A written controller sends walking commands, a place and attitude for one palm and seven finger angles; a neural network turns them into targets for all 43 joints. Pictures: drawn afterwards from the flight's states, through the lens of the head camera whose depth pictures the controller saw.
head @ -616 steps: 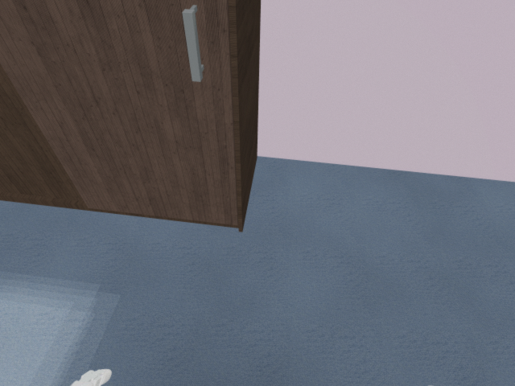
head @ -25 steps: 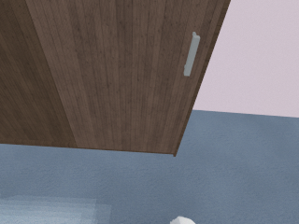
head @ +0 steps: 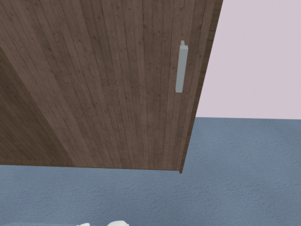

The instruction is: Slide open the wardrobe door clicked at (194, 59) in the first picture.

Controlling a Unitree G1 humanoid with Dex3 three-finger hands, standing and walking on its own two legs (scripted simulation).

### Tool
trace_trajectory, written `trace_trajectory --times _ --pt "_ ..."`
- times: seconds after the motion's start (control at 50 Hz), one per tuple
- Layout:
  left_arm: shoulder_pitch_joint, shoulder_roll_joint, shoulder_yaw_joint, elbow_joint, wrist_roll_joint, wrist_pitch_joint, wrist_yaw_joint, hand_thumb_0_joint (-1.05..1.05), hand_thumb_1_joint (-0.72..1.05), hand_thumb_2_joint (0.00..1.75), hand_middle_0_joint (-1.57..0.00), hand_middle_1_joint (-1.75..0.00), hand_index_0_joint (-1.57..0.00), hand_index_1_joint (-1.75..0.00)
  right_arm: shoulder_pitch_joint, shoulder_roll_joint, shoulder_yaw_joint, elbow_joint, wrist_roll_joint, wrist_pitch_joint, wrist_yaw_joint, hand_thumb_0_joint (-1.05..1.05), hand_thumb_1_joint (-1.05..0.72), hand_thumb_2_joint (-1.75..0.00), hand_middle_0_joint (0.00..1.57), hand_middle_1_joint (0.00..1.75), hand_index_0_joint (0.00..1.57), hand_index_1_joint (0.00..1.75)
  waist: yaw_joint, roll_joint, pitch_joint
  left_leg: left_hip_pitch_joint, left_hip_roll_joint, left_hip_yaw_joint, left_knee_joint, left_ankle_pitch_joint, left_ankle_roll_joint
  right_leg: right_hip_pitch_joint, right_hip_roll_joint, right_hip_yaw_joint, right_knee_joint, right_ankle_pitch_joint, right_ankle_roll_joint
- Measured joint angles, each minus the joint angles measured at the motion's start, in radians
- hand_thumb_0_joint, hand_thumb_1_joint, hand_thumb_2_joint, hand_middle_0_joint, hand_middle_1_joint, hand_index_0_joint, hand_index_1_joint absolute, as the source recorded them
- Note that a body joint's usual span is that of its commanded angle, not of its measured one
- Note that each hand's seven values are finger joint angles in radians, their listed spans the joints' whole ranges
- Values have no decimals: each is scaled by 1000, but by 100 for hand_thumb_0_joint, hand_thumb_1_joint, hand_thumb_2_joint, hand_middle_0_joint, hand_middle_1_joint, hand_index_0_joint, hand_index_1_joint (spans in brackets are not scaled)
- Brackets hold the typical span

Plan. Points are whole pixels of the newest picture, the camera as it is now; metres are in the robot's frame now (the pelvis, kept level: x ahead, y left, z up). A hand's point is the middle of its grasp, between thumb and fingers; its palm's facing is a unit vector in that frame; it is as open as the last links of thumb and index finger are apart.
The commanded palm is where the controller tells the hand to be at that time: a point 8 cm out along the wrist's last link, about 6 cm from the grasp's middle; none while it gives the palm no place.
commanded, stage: take the last steps up to it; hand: right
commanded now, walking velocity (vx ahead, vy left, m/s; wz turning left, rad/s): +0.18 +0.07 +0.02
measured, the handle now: (180, 67) +0.61 -0.08 +0.12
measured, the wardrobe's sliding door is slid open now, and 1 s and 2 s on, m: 0.00 0.00 0.00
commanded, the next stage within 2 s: come to a stop and stand still in 0.16 s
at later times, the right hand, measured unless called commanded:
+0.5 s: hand out of the picture +0.18 -0.12 -0.16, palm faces +0.04 +0.97 -0.23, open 7.1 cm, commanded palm none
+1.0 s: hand out of the picture +0.03 -0.20 -0.18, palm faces +0.06 +0.98 -0.19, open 7.4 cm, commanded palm none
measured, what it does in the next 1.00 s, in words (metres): steps on the spot: left foot, then right foot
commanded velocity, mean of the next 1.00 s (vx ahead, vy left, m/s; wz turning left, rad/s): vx -0.02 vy -0.04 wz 0.00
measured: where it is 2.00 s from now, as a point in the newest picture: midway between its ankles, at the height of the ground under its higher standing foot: outside the picture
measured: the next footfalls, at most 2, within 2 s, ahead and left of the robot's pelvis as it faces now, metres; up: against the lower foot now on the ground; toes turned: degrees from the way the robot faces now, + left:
left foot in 0.28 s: +0.19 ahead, +0.16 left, +0.00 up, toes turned +8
right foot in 0.72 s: +0.10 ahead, -0.09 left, +0.00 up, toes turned -3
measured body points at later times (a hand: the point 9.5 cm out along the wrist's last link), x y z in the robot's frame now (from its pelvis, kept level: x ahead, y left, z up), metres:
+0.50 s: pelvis +0.09 +0.05 +0.00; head +0.11 +0.08 +0.45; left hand +0.06 +0.27 -0.17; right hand +0.17 -0.17 -0.14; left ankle +0.15 +0.15 -0.74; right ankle +0.07 -0.08 -0.70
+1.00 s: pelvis +0.04 -0.02 +0.00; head +0.05 -0.03 +0.45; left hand +0.09 +0.22 -0.14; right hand +0.03 -0.25 -0.16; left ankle +0.01 +0.12 -0.71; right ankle +0.06 -0.09 -0.74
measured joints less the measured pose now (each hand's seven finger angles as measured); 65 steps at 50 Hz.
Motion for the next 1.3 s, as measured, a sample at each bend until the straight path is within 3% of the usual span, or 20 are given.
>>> trace_trajectory --times 0.1,0.22,0.28,0.3,0.34,0.4,0.58,0.64,0.7,0.74,0.8,0.9,1.0,1.08,1.16,1.3 --pt "90 30 -2 41 14 30 -7 -4 95 90 -21 -30 -20 -30 -117 -27 -14 -84 -1 9 10 0 -91 -89 20 30 19 30 16 -8 -17 -37 18 -8 -166 93 -17 59 8 11 -63 -1 8" --pt "174 24 -3 85 26 58 -14 -1 92 90 -20 -30 -20 -30 -187 -26 -4 -115 3 10 17 0 -91 -89 20 30 19 30 59 -36 13 61 -4 10 -427 75 -16 93 -20 15 -40 -55 44" --pt "218 14 -8 104 25 68 -15 0 91 90 -20 -30 -20 -30 -186 -23 5 -110 3 -4 20 0 -91 -89 20 30 19 30 73 -41 21 159 -30 37 -570 121 -4 85 -43 11 40 -121 76" --pt "224 15 -9 114 21 72 -16 0 91 90 -20 -30 -20 -30 -188 -14 9 -100 1 -16 17 0 -91 -89 20 30 19 30 71 -55 27 165 -45 44 -575 138 16 64 -62 19 99 -152 79" --pt "219 18 -14 128 12 89 -13 0 91 90 -20 -30 -20 -30 -189 9 24 -83 6 -31 11 0 -91 -89 20 30 20 30 77 -81 48 170 -63 61 -547 115 44 0 -72 74 254 -257 78" --pt "198 12 -19 135 2 108 -5 1 91 90 -20 -29 -20 -30 -182 38 31 -67 18 -33 -6 0 -92 -89 20 30 20 30 67 -89 62 200 -70 74 -579 111 56 -82 -58 122 375 -297 85" --pt "78 16 -4 76 4 148 -13 1 91 90 -20 -29 -20 -30 -182 15 18 -65 2 18 -24 -1 -93 -89 21 30 20 30 18 -70 63 186 -55 71 -620 153 46 -188 -23 156 443 -225 102" --pt "44 28 0 50 5 142 -14 1 91 90 -20 -29 -20 -30 -169 5 11 -65 -4 28 -24 -1 -92 -89 21 30 20 30 3 -53 60 169 -43 65 -619 168 32 -163 -18 153 379 -220 100" --pt "33 38 -1 29 2 122 -15 1 92 90 -20 -29 -20 -30 -146 -11 5 -60 -3 39 -23 0 -92 -89 20 30 20 30 -6 -32 45 141 -32 60 -592 171 10 -81 -17 146 187 -135 92" --pt "31 30 -3 26 5 109 -12 1 92 90 -20 -29 -20 -30 -133 -28 1 -50 5 54 -22 0 -91 -89 20 30 20 30 -10 4 42 118 -17 34 -539 117 -3 -56 4 132 136 -97 61" --pt "47 15 -16 21 13 109 -6 1 92 90 -20 -29 -20 -30 -104 -37 -1 -30 6 79 -20 0 -91 -89 20 30 20 30 -8 14 19 99 -50 -24 -412 -54 -7 -35 10 126 91 -68 24" --pt "53 10 -30 40 12 107 8 1 93 90 -20 -30 -20 -30 -66 -35 8 -11 2 69 -13 1 -91 -89 20 30 20 30 -13 4 1 126 -76 -59 -271 -70 -18 -13 23 125 -14 2 4" --pt "44 14 -30 55 9 92 12 1 93 90 -21 -30 -20 -30 -48 -17 28 17 9 60 -15 1 -91 -89 20 30 20 30 -2 -6 10 242 -65 -47 -427 -99 -27 -21 44 106 -45 33 -9" --pt "49 17 -29 80 -1 87 11 1 93 90 -21 -30 -20 -30 -52 1 42 40 14 38 -22 1 -91 -89 20 30 20 30 5 -15 16 351 -61 -47 -653 19 -18 -46 57 90 -17 33 -5" --pt "69 31 -30 111 -4 91 5 1 94 90 -20 -30 -20 -30 -54 35 60 54 17 21 -25 1 -91 -89 20 30 20 30 23 -66 17 376 -81 -31 -686 41 -8 -27 40 106 -40 57 2" --pt "122 -2 -46 144 0 101 -8 1 92 90 -20 -30 -20 -30 -42 41 67 53 15 21 -27 1 -91 -89 20 30 20 30 35 -48 9 368 -93 -32 -687 62 5 -20 28 105 -69 92 16"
